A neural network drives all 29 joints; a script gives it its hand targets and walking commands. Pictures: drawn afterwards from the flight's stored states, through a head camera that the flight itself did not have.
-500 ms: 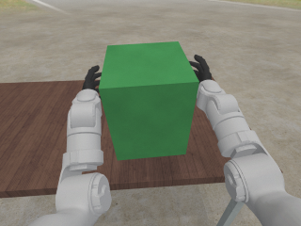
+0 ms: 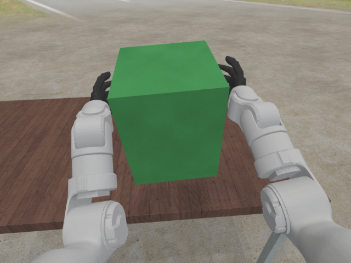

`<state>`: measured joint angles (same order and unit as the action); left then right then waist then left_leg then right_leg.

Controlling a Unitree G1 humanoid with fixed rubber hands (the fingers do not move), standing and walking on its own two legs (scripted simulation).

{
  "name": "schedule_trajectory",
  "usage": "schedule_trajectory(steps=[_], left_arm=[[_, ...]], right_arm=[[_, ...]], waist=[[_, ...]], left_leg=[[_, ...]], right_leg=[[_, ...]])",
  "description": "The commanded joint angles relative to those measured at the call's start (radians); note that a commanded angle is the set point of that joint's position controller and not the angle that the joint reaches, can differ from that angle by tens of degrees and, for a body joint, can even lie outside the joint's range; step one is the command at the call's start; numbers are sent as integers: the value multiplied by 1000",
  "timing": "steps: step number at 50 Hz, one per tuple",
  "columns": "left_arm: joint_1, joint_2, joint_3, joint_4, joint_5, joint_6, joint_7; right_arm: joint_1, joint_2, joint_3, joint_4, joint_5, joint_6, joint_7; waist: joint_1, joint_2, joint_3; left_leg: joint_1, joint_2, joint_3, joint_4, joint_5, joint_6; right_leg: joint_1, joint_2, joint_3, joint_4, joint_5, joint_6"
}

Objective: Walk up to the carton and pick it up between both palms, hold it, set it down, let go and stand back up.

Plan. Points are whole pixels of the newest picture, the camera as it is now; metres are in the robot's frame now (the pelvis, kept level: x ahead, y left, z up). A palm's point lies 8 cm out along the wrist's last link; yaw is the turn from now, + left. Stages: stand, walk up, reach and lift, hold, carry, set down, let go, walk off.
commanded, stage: hold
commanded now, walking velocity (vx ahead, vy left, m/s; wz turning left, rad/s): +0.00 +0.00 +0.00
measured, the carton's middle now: (169, 113) +0.39 -0.01 +0.20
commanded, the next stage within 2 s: none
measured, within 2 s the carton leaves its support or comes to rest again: neither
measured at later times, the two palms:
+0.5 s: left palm (97, 100) +0.36 +0.14 +0.27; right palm (238, 81) +0.36 -0.15 +0.29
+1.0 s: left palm (99, 100) +0.36 +0.14 +0.27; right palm (239, 79) +0.36 -0.15 +0.29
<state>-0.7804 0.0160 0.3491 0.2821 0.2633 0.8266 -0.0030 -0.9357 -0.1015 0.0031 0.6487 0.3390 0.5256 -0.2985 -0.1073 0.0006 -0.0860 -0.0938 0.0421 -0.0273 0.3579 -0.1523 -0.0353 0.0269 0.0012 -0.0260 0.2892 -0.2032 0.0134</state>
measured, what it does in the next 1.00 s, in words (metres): stands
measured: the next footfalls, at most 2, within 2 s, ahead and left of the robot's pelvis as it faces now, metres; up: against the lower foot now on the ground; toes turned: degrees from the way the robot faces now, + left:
none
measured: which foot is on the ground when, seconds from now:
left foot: down 0.00-1.00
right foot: down 0.00-1.00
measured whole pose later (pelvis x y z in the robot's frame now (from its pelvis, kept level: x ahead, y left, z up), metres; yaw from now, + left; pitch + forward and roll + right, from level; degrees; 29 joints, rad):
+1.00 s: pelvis +0.00 -0.01 +0.00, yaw +0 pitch -6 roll -1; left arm -0.82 0.02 0.37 0.29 0.27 0.90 -0.02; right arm -1.03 -0.14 0.04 0.70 0.40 0.61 -0.32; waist -0.10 0.01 -0.14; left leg -0.11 0.05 -0.03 0.36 -0.15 -0.04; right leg 0.01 0.01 -0.03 0.30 -0.21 0.01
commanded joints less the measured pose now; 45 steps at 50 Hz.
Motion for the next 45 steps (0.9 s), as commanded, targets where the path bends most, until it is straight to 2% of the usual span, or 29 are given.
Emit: schedule_trajectory(steps=[1, 5, 6, 7, 9, 12, 15, 16, 20, 23, 24, 25, 26, 29, 31, 32, 33, 35, 37, 40, 42, 45], left_arm=[[-825, -591, -486, -157, -183, -94, -123], [-831, -566, -437, -148, -169, -85, -126], [-846, -547, -424, -124, -156, -81, -130], [-830, -566, -441, -140, -165, -76, -132], [-843, -565, -434, -126, -162, -69, -136], [-864, -558, -438, -142, -159, -63, -131], [-906, -574, -454, -188, -189, -67, -130], [-898, -570, -454, -165, -186, -63, -130], [-914, -562, -443, -163, -175, -57, -129], [-890, -538, -404, -79, -163, -48, -140], [-888, -530, -389, -95, -151, -50, -144], [-875, -537, -387, -78, -151, -45, -149], [-902, -541, -402, -122, -171, -53, -148], [-910, -554, -438, -158, -193, -55, -146], [-891, -557, -439, -150, -186, -55, -140], [-890, -548, -418, -131, -181, -49, -142], [-884, -549, -408, -106, -172, -47, -145], [-899, -548, -408, -102, -162, -45, -147], [-932, -557, -423, -124, -176, -49, -148], [-922, -571, -458, -169, -206, -56, -135], [-885, -541, -425, -141, -184, -51, -134], [-892, -532, -396, -122, -163, -44, -138]], right_arm=[[-734, 631, 292, -262, 140, -14, 115], [-758, 648, 298, -259, 149, 3, 115], [-749, 640, 285, -215, 139, 11, 115], [-728, 638, 280, -227, 145, 13, 112], [-767, 638, 290, -231, 153, 18, 114], [-766, 636, 282, -207, 169, 27, 116], [-799, 664, 297, -269, 179, 28, 111], [-801, 658, 300, -260, 180, 32, 110], [-785, 653, 277, -219, 177, 46, 110], [-793, 634, 243, -174, 148, 57, 114], [-791, 639, 240, -160, 154, 54, 115], [-799, 648, 249, -169, 156, 54, 113], [-803, 652, 268, -199, 168, 53, 112], [-828, 665, 305, -270, 199, 52, 98], [-802, 649, 300, -252, 204, 60, 97], [-807, 641, 283, -239, 197, 61, 99], [-811, 634, 270, -219, 195, 62, 100], [-792, 621, 245, -175, 180, 66, 106], [-818, 636, 250, -185, 182, 62, 112], [-827, 658, 290, -253, 210, 59, 107], [-816, 653, 299, -246, 212, 73, 100], [-799, 641, 273, -208, 204, 73, 105]], waist=[[-9, 58, -381], [16, 20, -373], [12, 19, -331], [-4, 32, -345], [8, 23, -334], [9, 55, -345], [4, 39, -392], [11, 37, -388], [0, 48, -344], [-4, 15, -283], [9, 19, -306], [9, 10, -299], [9, 16, -356], [-1, 26, -434], [-1, 51, -401], [-3, 36, -363], [2, 38, -353], [-8, 37, -308], [-1, 42, -339], [-5, 48, -429], [7, 27, -400], [12, 29, -345]], left_leg=[[196, -74, 31, -6, 254, -34], [180, -82, 39, -8, 234, -12], [164, -85, 42, -18, 193, -9], [172, -82, 44, -15, 212, -16], [162, -82, 41, -18, 205, -11], [157, -85, 43, -11, 213, -18], [167, -87, 42, -5, 227, -16], [164, -83, 38, -7, 207, -13], [146, -87, 37, -16, 163, -15], [107, -81, 38, -39, 93, -4], [120, -81, 41, -38, 105, -3], [125, -89, 48, -32, 120, 1], [143, -88, 46, -21, 170, -2], [170, -96, 38, 9, 259, -11], [160, -94, 32, 10, 265, -16], [150, -89, 28, 1, 242, -16], [141, -86, 31, -7, 206, -12], [127, -81, 36, -26, 152, -18], [125, -79, 34, -29, 150, -19], [154, -86, 32, 7, 265, -21], [153, -96, 33, 9, 263, -14], [140, -91, 32, -7, 206, -12]], right_leg=[[-32, 94, -18, -27, 239, 50], [-32, 88, -15, -32, 225, 60], [-50, 86, -17, -37, 185, 62], [-40, 88, -16, -34, 218, 58], [-48, 90, -16, -39, 186, 57], [-42, 90, -11, -32, 194, 55], [-38, 90, -10, -28, 211, 57], [-40, 91, -10, -32, 190, 56], [-68, 87, -7, -36, 154, 58], [-91, 82, -6, -52, 91, 58], [-76, 79, -6, -49, 106, 57], [-78, 78, -5, -48, 131, 65], [-52, 85, -7, -37, 177, 64], [-10, 91, -8, -18, 292, 74], [-26, 94, -8, -21, 274, 65], [-40, 93, -9, -26, 239, 62], [-54, 93, -7, -35, 183, 61], [-71, 91, -10, -42, 127, 57], [-71, 94, -12, -37, 126, 55], [-21, 97, -6, -18, 271, 59], [-25, 95, -10, -23, 274, 69], [-59, 91, -9, -34, 183, 64]])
